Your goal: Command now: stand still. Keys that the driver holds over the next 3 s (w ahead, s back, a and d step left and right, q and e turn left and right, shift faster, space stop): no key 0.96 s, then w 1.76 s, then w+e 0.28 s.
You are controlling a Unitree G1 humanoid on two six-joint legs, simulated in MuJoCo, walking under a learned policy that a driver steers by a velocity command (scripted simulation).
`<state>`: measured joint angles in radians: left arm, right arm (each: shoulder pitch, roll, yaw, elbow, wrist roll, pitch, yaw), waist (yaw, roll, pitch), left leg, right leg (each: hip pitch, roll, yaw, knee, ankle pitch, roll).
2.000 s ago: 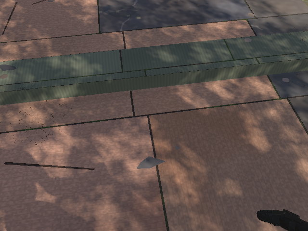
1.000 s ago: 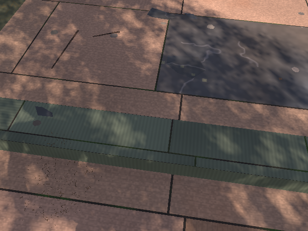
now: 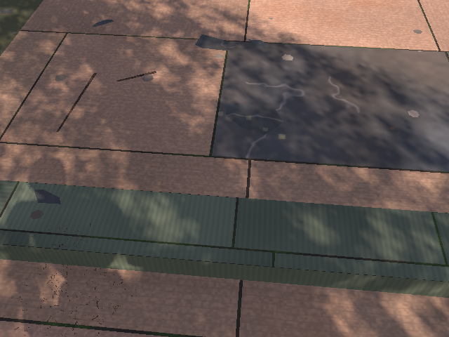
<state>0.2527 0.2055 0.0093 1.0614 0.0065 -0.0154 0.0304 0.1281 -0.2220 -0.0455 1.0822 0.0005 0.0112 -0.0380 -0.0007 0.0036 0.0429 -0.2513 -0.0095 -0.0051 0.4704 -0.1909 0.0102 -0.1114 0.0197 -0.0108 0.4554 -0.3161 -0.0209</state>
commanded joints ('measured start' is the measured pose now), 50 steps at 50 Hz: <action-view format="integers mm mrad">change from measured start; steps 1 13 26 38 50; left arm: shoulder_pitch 51 90 127 151 193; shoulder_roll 97 82 67 56 20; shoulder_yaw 16 13 13 14 5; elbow -16 0 8 11 23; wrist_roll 0 -1 -3 -4 36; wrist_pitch -6 -8 -10 -11 -1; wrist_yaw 4 7 9 10 11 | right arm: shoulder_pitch -5 11 33 49 137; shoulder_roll -105 -94 -85 -79 -14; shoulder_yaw -15 -9 -4 -2 19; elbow -22 6 17 17 47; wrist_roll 0 0 2 4 -29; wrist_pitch -8 -8 -9 -11 -4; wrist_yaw -3 -4 -6 -6 4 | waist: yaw -1 -2 -3 -3 -13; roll -9 -5 -5 -6 -39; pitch -13 -4 0 1 -27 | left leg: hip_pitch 112 98 91 88 78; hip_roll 44 43 42 41 57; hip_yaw -49 -49 -49 -49 -68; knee -47 -54 -52 -48 -52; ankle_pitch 138 110 110 118 -153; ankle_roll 36 37 41 43 51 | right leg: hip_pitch -137 -146 -149 -149 -132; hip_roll -54 -49 -46 -46 -92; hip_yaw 48 42 38 36 114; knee -107 -108 -104 -99 -138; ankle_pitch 130 103 105 112 -156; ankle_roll -11 -11 -10 -9 -52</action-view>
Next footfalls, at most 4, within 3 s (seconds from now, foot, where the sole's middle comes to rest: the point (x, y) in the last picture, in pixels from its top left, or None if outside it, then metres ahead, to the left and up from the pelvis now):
1.68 right None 0.44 -0.04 -0.78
2.30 left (197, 216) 0.87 0.12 -0.68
2.96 right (246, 144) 1.20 -0.05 -0.68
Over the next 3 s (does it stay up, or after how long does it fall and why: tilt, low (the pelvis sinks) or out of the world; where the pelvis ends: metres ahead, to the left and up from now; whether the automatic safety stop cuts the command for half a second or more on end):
stays up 1.07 0.04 0.08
